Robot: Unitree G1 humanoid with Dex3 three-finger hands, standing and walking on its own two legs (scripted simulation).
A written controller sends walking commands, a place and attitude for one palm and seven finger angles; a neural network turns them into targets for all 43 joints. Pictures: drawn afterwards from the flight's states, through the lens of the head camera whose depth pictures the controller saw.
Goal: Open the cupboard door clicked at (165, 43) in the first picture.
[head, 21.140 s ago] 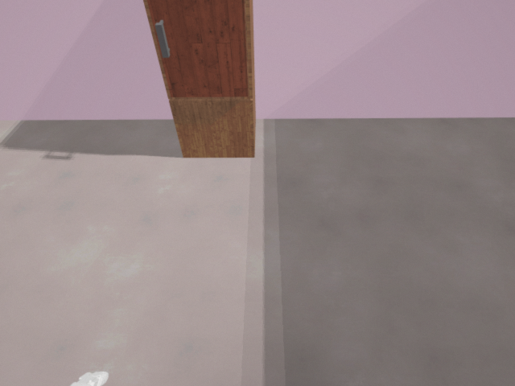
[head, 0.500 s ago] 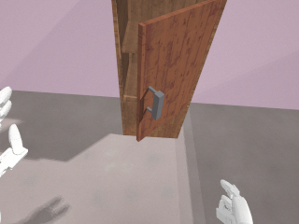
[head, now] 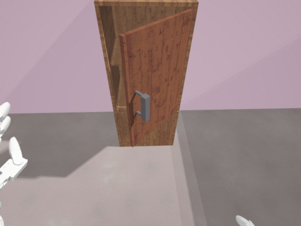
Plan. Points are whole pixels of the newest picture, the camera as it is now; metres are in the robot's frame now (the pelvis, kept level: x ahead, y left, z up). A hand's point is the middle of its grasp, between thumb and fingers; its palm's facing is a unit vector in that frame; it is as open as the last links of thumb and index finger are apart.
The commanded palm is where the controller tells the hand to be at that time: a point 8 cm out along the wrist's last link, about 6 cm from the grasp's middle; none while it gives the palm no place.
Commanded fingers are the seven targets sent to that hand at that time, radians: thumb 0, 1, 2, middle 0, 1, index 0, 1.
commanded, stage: stop stepping back and stand still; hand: left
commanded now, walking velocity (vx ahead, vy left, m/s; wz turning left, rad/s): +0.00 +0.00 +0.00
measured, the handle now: (141, 105) +0.60 +0.07 -0.05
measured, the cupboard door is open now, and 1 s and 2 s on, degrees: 44 44 44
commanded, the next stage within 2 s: let the arm hang, fingers relaxed in 0.70 s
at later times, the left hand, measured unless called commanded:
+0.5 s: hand (4, 165) +0.19 +0.30 +0.15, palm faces +0.40 -0.79 -0.46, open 7.4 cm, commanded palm +0.14 +0.33 +0.18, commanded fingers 0.00 0.90 0.90 -0.20 -0.30 -0.20 -0.30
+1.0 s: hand out of the picture +0.12 +0.27 -0.11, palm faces -0.02 -0.93 -0.37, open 7.4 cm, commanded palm none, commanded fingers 0.00 0.90 0.90 -0.20 -0.30 -0.20 -0.30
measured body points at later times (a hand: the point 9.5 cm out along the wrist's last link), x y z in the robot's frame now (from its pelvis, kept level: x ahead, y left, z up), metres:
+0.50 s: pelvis -0.01 +0.03 +0.01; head +0.01 +0.04 +0.46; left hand +0.17 +0.34 +0.18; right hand +0.17 -0.19 -0.07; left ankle +0.03 +0.13 -0.74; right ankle -0.03 -0.08 -0.74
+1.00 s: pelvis -0.02 +0.05 +0.00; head +0.00 +0.02 +0.45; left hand +0.12 +0.32 -0.08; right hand +0.11 -0.22 -0.13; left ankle +0.03 +0.13 -0.74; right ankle -0.03 -0.08 -0.74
